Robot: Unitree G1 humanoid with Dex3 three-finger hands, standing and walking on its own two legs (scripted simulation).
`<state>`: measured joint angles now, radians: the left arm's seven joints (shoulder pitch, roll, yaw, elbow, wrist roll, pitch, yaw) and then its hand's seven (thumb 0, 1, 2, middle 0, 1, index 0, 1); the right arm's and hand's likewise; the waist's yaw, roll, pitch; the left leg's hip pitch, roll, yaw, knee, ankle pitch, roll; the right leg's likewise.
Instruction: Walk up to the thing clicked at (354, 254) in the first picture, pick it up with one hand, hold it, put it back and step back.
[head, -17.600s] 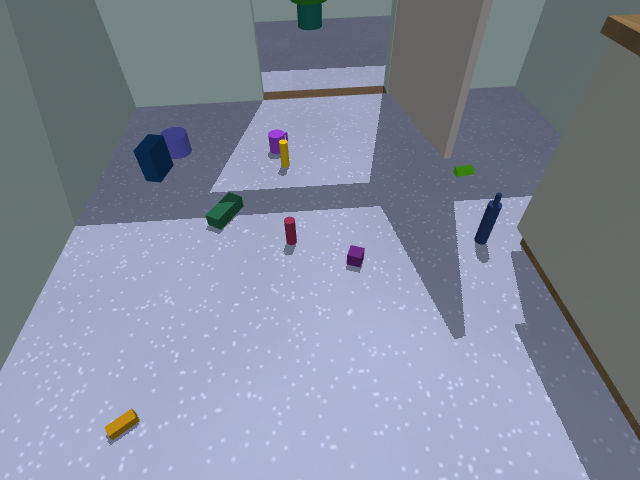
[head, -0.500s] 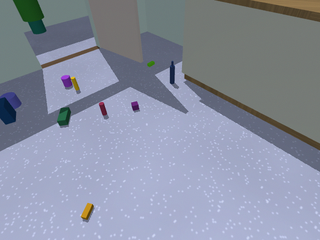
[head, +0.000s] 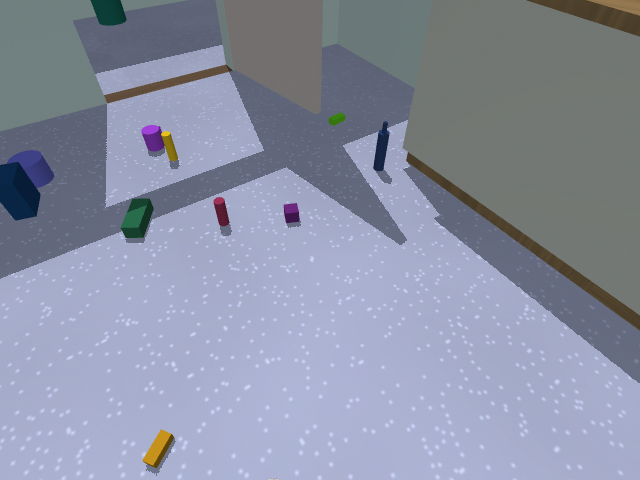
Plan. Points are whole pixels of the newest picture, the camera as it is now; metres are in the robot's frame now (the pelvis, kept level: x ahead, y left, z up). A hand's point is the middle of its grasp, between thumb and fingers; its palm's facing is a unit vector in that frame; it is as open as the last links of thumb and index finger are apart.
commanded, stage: walk up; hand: left
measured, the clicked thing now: (291, 213) +1.31 +0.23 -0.73
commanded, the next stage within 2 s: none
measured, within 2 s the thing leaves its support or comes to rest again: neither
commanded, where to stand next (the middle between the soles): +0.89 -0.01 m, yaw -3 degrees
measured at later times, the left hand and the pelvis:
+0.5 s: hand (193, 351) +0.34 +0.25 -0.11, palm faces -0.05 -0.90 -0.43, open 7.4 cm; pelvis +0.24 -0.03 +0.00, yaw -2 degrees
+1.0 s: hand (208, 282) +0.50 +0.28 -0.15, palm faces -0.08 -0.94 -0.32, open 7.4 cm; pelvis +0.45 +0.00 +0.01, yaw -2 degrees
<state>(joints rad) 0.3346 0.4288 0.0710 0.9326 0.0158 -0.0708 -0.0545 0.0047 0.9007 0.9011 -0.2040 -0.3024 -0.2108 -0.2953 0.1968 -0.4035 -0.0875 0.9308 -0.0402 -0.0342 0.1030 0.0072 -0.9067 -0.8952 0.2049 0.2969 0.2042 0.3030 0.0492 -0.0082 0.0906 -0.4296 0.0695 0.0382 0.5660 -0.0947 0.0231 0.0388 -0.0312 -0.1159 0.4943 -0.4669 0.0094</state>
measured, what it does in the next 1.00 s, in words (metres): walks ahead: right foot, then left foot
